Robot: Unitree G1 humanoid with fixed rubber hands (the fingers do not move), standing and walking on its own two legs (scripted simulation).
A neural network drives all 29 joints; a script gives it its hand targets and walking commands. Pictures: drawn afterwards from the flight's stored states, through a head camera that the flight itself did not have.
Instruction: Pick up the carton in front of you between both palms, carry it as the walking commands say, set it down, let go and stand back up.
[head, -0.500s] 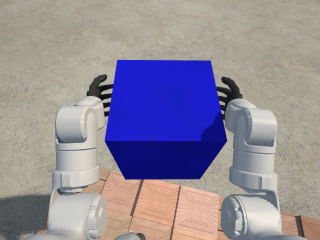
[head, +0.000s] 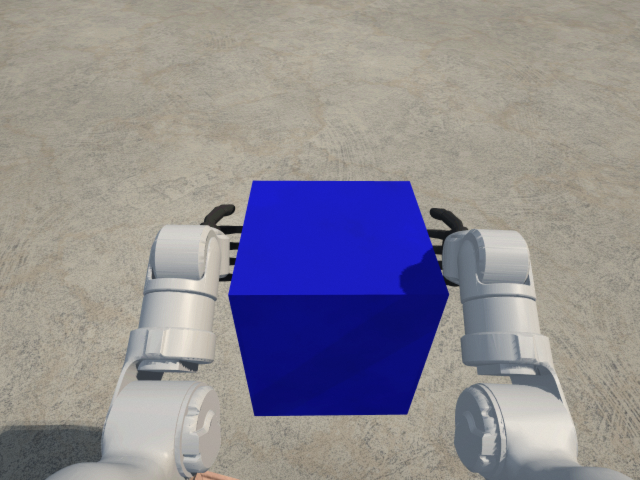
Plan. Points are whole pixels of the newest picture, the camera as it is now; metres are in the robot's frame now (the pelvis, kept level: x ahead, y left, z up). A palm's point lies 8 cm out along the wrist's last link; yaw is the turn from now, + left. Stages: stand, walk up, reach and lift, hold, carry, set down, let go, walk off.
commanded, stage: carry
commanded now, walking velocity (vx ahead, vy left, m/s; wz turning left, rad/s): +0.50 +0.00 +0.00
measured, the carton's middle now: (331, 299) +0.35 +0.00 +0.03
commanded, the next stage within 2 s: none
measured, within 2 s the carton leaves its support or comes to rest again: neither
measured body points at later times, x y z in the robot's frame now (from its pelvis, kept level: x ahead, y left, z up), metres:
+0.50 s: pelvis +0.30 +0.06 +0.01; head +0.32 +0.07 +0.46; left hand +0.68 +0.20 +0.12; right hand +0.66 -0.10 +0.12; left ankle +0.28 +0.14 -0.73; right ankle +0.28 -0.05 -0.66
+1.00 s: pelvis +0.60 +0.03 -0.03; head +0.67 +0.03 +0.41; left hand +0.95 +0.22 +0.03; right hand +0.99 -0.09 +0.03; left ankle +0.67 +0.18 -0.69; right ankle +0.61 -0.02 -0.77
